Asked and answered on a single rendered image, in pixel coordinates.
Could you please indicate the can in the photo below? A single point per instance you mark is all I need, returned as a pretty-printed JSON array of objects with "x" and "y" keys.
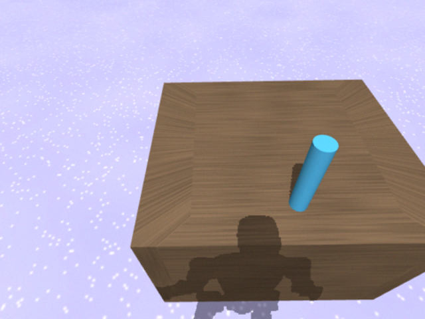
[{"x": 319, "y": 156}]

